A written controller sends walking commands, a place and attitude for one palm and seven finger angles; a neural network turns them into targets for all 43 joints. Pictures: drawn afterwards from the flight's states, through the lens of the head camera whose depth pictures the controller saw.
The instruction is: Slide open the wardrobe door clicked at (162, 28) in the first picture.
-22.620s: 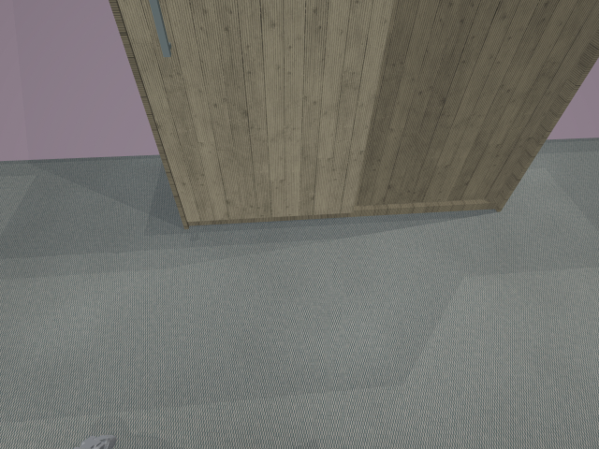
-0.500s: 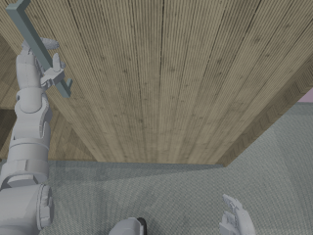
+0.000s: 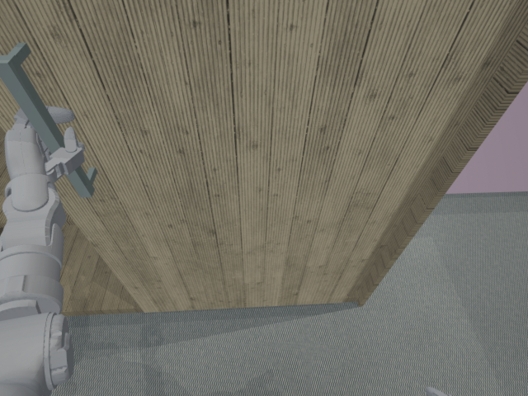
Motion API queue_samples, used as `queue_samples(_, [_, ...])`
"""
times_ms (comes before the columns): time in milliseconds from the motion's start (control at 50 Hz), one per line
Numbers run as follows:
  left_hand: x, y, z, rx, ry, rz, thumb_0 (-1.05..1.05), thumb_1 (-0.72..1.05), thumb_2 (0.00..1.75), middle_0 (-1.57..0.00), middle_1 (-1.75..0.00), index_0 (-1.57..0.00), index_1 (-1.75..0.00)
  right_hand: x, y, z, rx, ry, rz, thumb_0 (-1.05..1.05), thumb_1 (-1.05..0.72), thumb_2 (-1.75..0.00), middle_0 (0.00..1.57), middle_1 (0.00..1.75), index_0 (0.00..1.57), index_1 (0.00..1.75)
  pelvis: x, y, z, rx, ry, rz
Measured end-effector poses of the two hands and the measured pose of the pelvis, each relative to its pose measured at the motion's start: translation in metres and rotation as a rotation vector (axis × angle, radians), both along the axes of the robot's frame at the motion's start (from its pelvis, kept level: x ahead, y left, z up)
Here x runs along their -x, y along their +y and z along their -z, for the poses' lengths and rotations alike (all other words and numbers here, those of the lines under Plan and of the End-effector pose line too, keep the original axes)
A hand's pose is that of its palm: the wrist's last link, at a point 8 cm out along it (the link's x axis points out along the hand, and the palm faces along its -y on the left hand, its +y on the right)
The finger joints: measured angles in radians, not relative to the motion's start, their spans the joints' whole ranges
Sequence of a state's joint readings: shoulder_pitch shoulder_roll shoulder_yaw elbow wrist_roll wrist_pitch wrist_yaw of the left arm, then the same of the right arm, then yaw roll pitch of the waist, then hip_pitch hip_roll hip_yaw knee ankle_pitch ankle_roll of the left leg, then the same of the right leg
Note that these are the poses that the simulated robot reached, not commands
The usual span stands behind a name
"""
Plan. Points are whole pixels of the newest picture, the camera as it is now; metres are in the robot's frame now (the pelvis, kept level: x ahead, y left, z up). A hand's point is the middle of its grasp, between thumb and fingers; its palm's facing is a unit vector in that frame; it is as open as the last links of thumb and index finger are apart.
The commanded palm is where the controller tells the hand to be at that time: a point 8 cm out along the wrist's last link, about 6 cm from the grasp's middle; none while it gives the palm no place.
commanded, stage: stop walking and hold the door there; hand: left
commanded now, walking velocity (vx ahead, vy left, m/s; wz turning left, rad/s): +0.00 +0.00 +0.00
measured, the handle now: (58, 131) +0.45 +0.33 +0.15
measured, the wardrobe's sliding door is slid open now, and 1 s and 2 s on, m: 0.64 0.64 0.64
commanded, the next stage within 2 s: loosen the grip on the handle in 0.06 s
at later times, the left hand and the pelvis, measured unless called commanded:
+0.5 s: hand (61, 157) +0.41 +0.32 +0.14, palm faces +0.42 -0.89 -0.20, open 11.0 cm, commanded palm +0.38 +0.35 +0.14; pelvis -0.04 +0.01 -0.01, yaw +2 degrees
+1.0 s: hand (45, 155) +0.42 +0.34 +0.14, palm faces +0.43 -0.88 -0.19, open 13.9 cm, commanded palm +0.37 +0.38 +0.15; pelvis -0.02 +0.03 -0.01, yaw +1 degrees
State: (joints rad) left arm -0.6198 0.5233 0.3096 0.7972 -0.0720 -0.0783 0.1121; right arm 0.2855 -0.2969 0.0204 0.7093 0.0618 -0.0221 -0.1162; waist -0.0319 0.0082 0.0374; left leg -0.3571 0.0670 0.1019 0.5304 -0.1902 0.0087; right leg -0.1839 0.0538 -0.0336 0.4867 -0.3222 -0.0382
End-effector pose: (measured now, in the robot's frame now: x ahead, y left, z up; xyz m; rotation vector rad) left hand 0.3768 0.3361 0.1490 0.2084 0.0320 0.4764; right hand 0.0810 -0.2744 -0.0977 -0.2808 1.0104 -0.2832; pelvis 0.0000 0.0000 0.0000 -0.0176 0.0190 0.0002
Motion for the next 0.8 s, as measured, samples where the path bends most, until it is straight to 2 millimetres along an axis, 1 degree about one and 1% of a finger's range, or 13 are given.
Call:
queue_samples(160, [0.0, 0.001, 0.0, -0.007, 0.003, 0.014, -0.12, 0.76, 0.78, -0.45, -1.4, -0.35, -1.4, -0.011, 0.018, 0.003, -0.038, -0.023, -0.016, 0.01, -0.9, -0.9, 0.2, 0.3, 0.2, 0.3, -0.001, 0.003, 0.0, 0.001, 0.0, 0.002])
queue_samples(220, [-0.006, 0.012, -0.005, 0.026, 0.033, 0.023, -0.12, 0.66, 0.76, -0.46, -1.4, -0.39, -1.41, -0.013, 0.019, 0.002, -0.043, -0.055, -0.067, 0.01, -0.9, -0.9, 0.2, 0.3, 0.21, 0.3, 0.006, 0.004, 0.002, -0.002, 0.017, -0.009])
queue_samples(260, [-0.006, 0.017, -0.007, 0.077, 0.044, 0.024, -0.1, 0.61, 0.75, -0.45, -1.4, -0.44, -1.44, -0.011, 0.017, 0.0, -0.049, -0.067, -0.089, 0.01, -0.9, -0.9, 0.2, 0.3, 0.21, 0.3, 0.01, 0.003, 0.004, -0.011, 0.049, -0.02])
queue_samples(280, [-0.005, 0.019, -0.008, 0.075, 0.041, 0.023, -0.09, 0.57, 0.74, -0.45, -1.4, -0.46, -1.45, -0.009, 0.016, -0.001, -0.048, -0.071, -0.095, 0.01, -0.9, -0.9, 0.2, 0.3, 0.21, 0.3, 0.012, 0.003, 0.004, -0.013, 0.058, -0.018])
queue_samples(340, [0.003, 0.02, -0.009, 0.017, 0.032, 0.03, -0.05, 0.45, 0.68, -0.45, -1.4, -0.47, -1.44, -0.001, 0.011, -0.003, -0.035, -0.069, -0.098, 0.01, -0.9, -0.9, 0.2, 0.3, 0.21, 0.3, 0.02, 0.004, 0.006, -0.005, 0.069, -0.022])
queue_samples(380, [0.008, 0.02, -0.007, 0.023, 0.019, 0.032, -0.04, 0.32, 0.62, -0.44, -1.39, -0.47, -1.43, 0.009, 0.008, -0.003, -0.021, -0.051, -0.087, 0.01, -0.9, -0.9, 0.2, 0.3, 0.21, 0.3, 0.025, 0.005, 0.008, 0.0, 0.071, -0.03])
queue_samples(480, [0.007, 0.02, -0.001, 0.033, 0.034, 0.032, -0.01, -0.07, 0.43, -0.4, -1.36, -0.44, -1.39, 0.039, 0.003, -0.003, 0.019, 0.004, -0.042, 0.01, -0.9, -0.9, 0.2, 0.3, 0.21, 0.3, 0.036, 0.007, 0.011, 0.012, 0.077, -0.043])
queue_samples(560, [0.004, 0.023, 0.003, 0.009, 0.04, 0.019, -0.01, -0.31, 0.31, -0.39, -1.33, -0.41, -1.35, 0.063, 0.006, 0.0, 0.029, 0.041, -0.011, 0.01, -0.9, -0.9, 0.2, 0.3, 0.2, 0.3, 0.04, 0.012, 0.012, 0.016, 0.086, -0.034])
queue_samples(620, [0.004, 0.028, 0.002, 0.013, 0.003, 0.009, -0.01, -0.41, 0.26, -0.37, -1.3, -0.38, -1.31, 0.078, 0.011, 0.004, 0.023, 0.067, 0.017, 0.01, -0.9, -0.9, 0.2, 0.3, 0.2, 0.3, 0.039, 0.016, 0.013, 0.016, 0.088, -0.017])
queue_samples(680, [0.004, 0.034, 0.001, -0.001, 0.002, 0.008, -0.01, -0.47, 0.23, -0.34, -1.27, -0.35, -1.27, 0.087, 0.019, 0.007, 0.009, 0.085, 0.037, 0.01, -0.9, -0.9, 0.2, 0.3, 0.2, 0.3, 0.036, 0.019, 0.012, 0.016, 0.086, -0.01])
queue_samples(740, [0.005, 0.037, 0.002, -0.002, 0.007, 0.017, -0.01, -0.51, 0.22, -0.31, -1.23, -0.33, -1.23, 0.089, 0.027, 0.01, -0.005, 0.1, 0.039, 0.01, -0.9, -0.9, 0.2, 0.3, 0.2, 0.3, 0.032, 0.023, 0.011, 0.017, 0.084, -0.013])
queue_samples(800, [0.005, 0.037, 0.003, 0.011, 0.002, 0.02, -0.01, -0.53, 0.21, -0.29, -1.2, -0.33, -1.23, 0.083, 0.035, 0.012, -0.014, 0.101, 0.024, 0.01, -0.9, -0.9, 0.2, 0.3, 0.2, 0.3, 0.028, 0.026, 0.011, 0.018, 0.082, -0.017])
